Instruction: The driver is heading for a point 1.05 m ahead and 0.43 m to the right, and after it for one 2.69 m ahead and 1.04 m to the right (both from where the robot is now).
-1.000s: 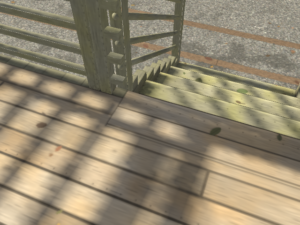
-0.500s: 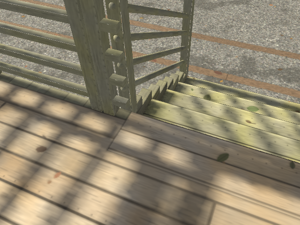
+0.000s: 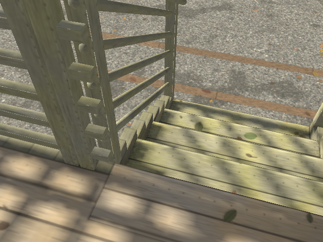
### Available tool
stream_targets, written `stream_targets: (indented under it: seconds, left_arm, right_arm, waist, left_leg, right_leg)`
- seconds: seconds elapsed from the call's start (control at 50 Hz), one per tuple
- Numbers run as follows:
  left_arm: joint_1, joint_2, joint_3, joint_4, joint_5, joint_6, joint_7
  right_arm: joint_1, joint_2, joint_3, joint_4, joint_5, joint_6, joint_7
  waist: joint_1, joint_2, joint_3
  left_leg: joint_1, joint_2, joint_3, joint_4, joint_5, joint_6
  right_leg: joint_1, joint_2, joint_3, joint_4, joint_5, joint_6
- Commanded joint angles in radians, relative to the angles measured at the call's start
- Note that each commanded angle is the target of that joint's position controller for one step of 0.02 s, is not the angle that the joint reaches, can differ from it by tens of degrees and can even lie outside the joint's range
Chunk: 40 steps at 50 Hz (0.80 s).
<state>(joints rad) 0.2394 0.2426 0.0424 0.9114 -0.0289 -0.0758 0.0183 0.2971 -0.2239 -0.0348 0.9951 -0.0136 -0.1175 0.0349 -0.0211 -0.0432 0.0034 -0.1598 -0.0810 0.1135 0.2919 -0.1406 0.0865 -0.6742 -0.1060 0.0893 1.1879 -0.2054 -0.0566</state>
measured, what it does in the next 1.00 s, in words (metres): walks ahead, turning right: right foot, then left foot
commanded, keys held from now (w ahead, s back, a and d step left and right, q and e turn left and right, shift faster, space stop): w+e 1.00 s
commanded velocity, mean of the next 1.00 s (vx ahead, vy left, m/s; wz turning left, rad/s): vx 0.50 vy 0.00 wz -0.53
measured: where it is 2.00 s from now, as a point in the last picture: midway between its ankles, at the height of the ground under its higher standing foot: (248, 184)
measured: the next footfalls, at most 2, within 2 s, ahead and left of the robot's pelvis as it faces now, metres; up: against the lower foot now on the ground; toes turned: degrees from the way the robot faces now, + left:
right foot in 0.34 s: +0.34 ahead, -0.18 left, +0.00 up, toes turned -12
left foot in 0.82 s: +0.65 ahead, -0.09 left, +0.00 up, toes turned -31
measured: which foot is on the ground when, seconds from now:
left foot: down 0.00-0.34, up 0.36-0.80, down 0.82-1.00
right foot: up 0.00-0.32, down 0.34-0.82, up 0.84-1.00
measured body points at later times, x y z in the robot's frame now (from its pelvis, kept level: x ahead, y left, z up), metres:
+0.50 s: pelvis +0.28 -0.10 -0.01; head +0.31 -0.12 +0.44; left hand +0.44 +0.13 -0.12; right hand +0.33 -0.39 -0.13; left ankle +0.27 +0.08 -0.64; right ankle +0.30 -0.17 -0.74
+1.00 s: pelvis +0.54 -0.14 -0.01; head +0.55 -0.14 +0.44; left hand +0.78 +0.04 -0.11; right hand +0.48 -0.43 -0.11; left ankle +0.61 -0.07 -0.74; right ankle +0.44 -0.25 -0.65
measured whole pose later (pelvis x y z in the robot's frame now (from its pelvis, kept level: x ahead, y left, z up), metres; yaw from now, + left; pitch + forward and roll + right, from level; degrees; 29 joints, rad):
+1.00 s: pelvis +0.54 -0.14 -0.01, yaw -34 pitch +1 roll +2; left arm 0.31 0.31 0.08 0.68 -0.03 0.00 0.02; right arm 0.25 -0.25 -0.06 0.77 -0.01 -0.10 0.01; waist -0.02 -0.05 0.00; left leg -0.26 -0.03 0.07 0.45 -0.20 0.03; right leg -0.54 -0.02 0.09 1.20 -0.34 -0.04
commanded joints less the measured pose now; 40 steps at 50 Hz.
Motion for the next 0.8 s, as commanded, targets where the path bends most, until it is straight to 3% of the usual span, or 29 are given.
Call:
stream_targets:
  seconds: [0.02,0.08,0.12,0.22,0.24,0.26,0.28,0.3,0.32,0.34,0.36,0.38,0.4,0.42,0.44,0.46,0.48,0.52,0.56,0.6,0.64,0.68,0.74,0.78,0.8]
  left_arm:
    - [0.062,0.040,0.016,-0.035,0.010,0.008,0.005]
    - [-0.026,0.033,0.016,-0.067,0.009,-0.006,-0.010]
    - [-0.106,0.031,0.010,-0.097,0.009,-0.009,-0.020]
    - [-0.276,-0.001,-0.008,-0.189,0.012,-0.008,-0.065]
    - [-0.263,0.024,0.001,-0.204,0.004,-0.010,-0.074]
    - [-0.270,0.027,0.000,-0.214,0.006,-0.010,-0.085]
    - [-0.232,0.046,0.010,-0.218,0.006,-0.009,-0.091]
    - [-0.138,0.076,0.027,-0.203,0.004,-0.008,-0.095]
    - [0.025,0.124,0.056,-0.164,0.001,-0.008,-0.094]
    - [0.194,0.209,0.094,-0.127,0.006,-0.002,-0.079]
    - [0.209,0.314,0.106,-0.133,0.011,0.003,-0.065]
    - [0.284,0.247,0.092,-0.131,0.014,0.002,-0.061]
    - [0.266,0.209,0.084,-0.126,0.033,-0.004,-0.060]
    - [0.159,0.166,0.070,-0.160,0.031,-0.006,-0.057]
    - [0.053,0.130,0.057,-0.195,0.032,-0.005,-0.054]
    - [-0.002,0.111,0.046,-0.214,0.038,-0.011,-0.052]
    - [-0.015,0.100,0.044,-0.220,0.030,-0.010,-0.053]
    - [-0.007,0.129,0.050,-0.223,0.022,-0.012,-0.044]
    - [0.072,0.146,0.058,-0.205,0.008,0.000,-0.020]
    - [0.116,0.146,0.060,-0.199,0.008,0.008,-0.007]
    - [0.133,0.159,0.060,-0.196,0.013,0.013,-0.006]
    - [0.156,0.170,0.063,-0.194,0.008,0.010,-0.006]
    - [0.179,0.153,0.057,-0.189,0.008,0.026,0.001]
    - [0.142,0.157,0.060,-0.211,0.012,0.038,0.006]
    - [0.111,0.144,0.054,-0.227,0.009,0.042,0.006]
  right_arm:
    - [-0.045,-0.114,-0.018,-0.043,-0.004,-0.021,-0.019]
    - [-0.014,-0.132,-0.018,-0.036,-0.001,-0.014,-0.036]
    - [0.013,-0.157,-0.022,-0.032,0.010,-0.011,-0.045]
    - [0.107,-0.175,-0.025,-0.002,0.017,0.024,-0.059]
    - [0.119,-0.169,-0.024,0.002,0.019,0.039,-0.061]
    - [0.096,-0.177,-0.022,-0.014,-0.003,0.049,-0.053]
    - [0.070,-0.196,-0.026,-0.031,-0.004,0.056,-0.052]
    - [0.051,-0.207,-0.027,-0.046,-0.003,0.064,-0.054]
    - [0.028,-0.210,-0.025,-0.063,0.001,0.071,-0.057]
    - [0.025,-0.199,-0.017,-0.090,0.004,0.067,-0.059]
    - [0.135,-0.018,0.033,-0.140,-0.013,0.022,-0.036]
    - [0.057,-0.116,0.011,-0.156,0.034,-0.035,-0.022]
    - [-0.036,-0.163,-0.001,-0.190,0.054,-0.055,-0.012]
    - [-0.081,-0.167,0.001,-0.216,0.041,-0.062,-0.016]
    - [-0.091,-0.179,-0.010,-0.212,0.023,-0.057,-0.029]
    - [-0.052,-0.180,-0.017,-0.206,0.010,-0.038,-0.033]
    - [-0.029,-0.173,-0.026,-0.209,0.011,-0.024,-0.033]
    - [-0.020,-0.149,-0.028,-0.215,0.003,-0.002,-0.039]
    - [-0.140,-0.113,-0.021,-0.267,0.003,0.012,-0.051]
    - [-0.219,-0.093,-0.013,-0.293,-0.002,0.013,-0.049]
    - [-0.259,-0.099,-0.014,-0.303,0.003,0.007,-0.038]
    - [-0.321,-0.131,-0.025,-0.334,0.008,-0.002,-0.026]
    - [-0.322,-0.146,-0.034,-0.347,0.010,-0.015,-0.028]
    - [-0.227,-0.176,-0.047,-0.325,0.015,-0.031,-0.029]
    - [-0.139,-0.193,-0.056,-0.306,0.008,-0.035,-0.032]
  waist:
    - [0.046,0.084,0.054]
    - [0.019,0.071,0.046]
    - [-0.013,0.070,0.057]
    - [-0.072,0.062,0.106]
    - [-0.061,0.084,0.094]
    - [-0.047,0.094,0.093]
    - [-0.014,0.124,0.056]
    - [0.040,0.148,-0.004]
    - [0.131,0.148,-0.091]
    - [0.208,0.059,-0.176]
    - [0.091,-0.231,-0.279]
    - [0.148,-0.135,-0.421]
    - [0.164,-0.124,-0.303]
    - [0.123,-0.030,-0.191]
    - [0.068,0.047,-0.119]
    - [0.011,0.048,-0.096]
    - [-0.016,0.053,-0.091]
    - [-0.035,0.031,-0.063]
    - [0.005,0.017,-0.034]
    - [0.038,-0.014,-0.024]
    - [0.051,-0.055,-0.015]
    - [0.073,-0.053,-0.012]
    - [0.065,-0.071,-0.007]
    - [0.012,-0.110,-0.031]
    - [-0.039,-0.103,-0.062]
  left_leg:
    - [-0.097,0.298,-0.152,-0.205,0.113,0.143]
    - [-0.008,0.294,-0.089,-0.187,0.168,0.113]
    - [0.040,0.304,-0.062,-0.196,0.145,0.101]
    - [0.250,0.371,-0.027,-0.112,0.209,0.083]
    - [0.293,0.369,-0.015,-0.085,0.220,0.066]
    - [0.255,0.368,0.021,-0.050,0.382,0.057]
    - [0.238,0.363,0.046,0.022,0.599,0.045]
    - [0.223,0.354,0.070,0.156,0.797,0.031]
    - [0.170,0.319,0.097,0.365,0.875,0.006]
    - [-0.049,0.270,0.102,0.672,0.635,-0.042]
    - [-0.514,0.076,0.032,1.065,-0.337,-0.106]
    - [-0.627,0.042,-0.195,1.183,-0.436,-0.082]
    - [-0.725,0.085,-0.220,1.194,-0.355,-0.054]
    - [-0.711,0.133,-0.204,1.108,-0.263,-0.046]
    - [-0.621,0.171,-0.194,1.026,-0.203,-0.055]
    - [-0.518,0.192,-0.203,0.977,-0.175,-0.064]
    - [-0.466,0.195,-0.203,0.929,-0.164,-0.072]
    - [-0.427,0.185,-0.173,0.814,-0.129,-0.100]
    - [-0.468,0.165,-0.149,0.657,0.005,-0.121]
    - [-0.451,0.138,-0.151,0.481,0.141,-0.120]
    - [-0.394,0.106,-0.155,0.337,0.197,-0.113]
    - [-0.365,0.087,-0.167,0.277,0.234,-0.098]
    - [-0.312,0.064,-0.167,0.250,0.164,-0.078]
    - [-0.217,0.054,-0.166,0.243,0.083,-0.052]
    - [-0.104,0.067,-0.168,0.186,0.091,-0.030]
  right_leg:
    - [-0.043,-0.034,0.052,-0.073,0.149,0.015]
    - [-0.079,-0.017,0.032,-0.262,0.295,0.013]
    - [-0.072,-0.014,-0.013,-0.381,0.333,0.015]
    - [-0.157,0.006,-0.090,-0.536,0.223,0.001]
    - [-0.155,0.008,-0.095,-0.537,0.173,-0.009]
    - [-0.072,0.036,-0.140,-0.536,0.125,-0.032]
    - [0.028,0.073,-0.177,-0.527,0.068,-0.053]
    - [0.161,0.120,-0.209,-0.515,0.018,-0.074]
    - [0.375,0.173,-0.224,-0.579,0.055,-0.107]
    - [0.673,0.103,-0.061,-0.647,0.097,-0.159]
    - [1.034,-0.184,0.509,-0.704,0.073,-0.356]
    - [1.131,-0.254,0.765,-0.858,0.061,-0.399]
    - [1.085,-0.215,0.616,-0.858,0.136,-0.350]
    - [0.916,-0.165,0.458,-0.851,0.230,-0.303]
    - [0.726,-0.123,0.345,-0.865,0.345,-0.267]
    - [0.590,-0.092,0.299,-0.899,0.382,-0.260]
    - [0.533,-0.071,0.282,-0.917,0.384,-0.252]
    - [0.440,-0.034,0.205,-0.931,0.446,-0.245]
    - [0.425,0.004,0.156,-0.926,0.437,-0.229]
    - [0.417,0.029,0.147,-0.905,0.384,-0.200]
    - [0.402,0.030,0.181,-0.888,0.302,-0.174]
    - [0.419,0.016,0.238,-0.880,0.235,-0.164]
    - [0.482,-0.001,0.309,-0.803,0.240,-0.162]
    - [0.510,0.004,0.347,-0.742,0.310,-0.156]
    - [0.507,0.040,0.331,-0.654,0.348,-0.128]
Keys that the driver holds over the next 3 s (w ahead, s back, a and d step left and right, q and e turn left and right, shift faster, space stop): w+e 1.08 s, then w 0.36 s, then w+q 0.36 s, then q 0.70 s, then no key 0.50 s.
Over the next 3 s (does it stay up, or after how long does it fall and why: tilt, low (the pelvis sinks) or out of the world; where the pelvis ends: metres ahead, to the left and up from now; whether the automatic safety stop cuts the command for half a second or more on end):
stays up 0.95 -0.54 -0.34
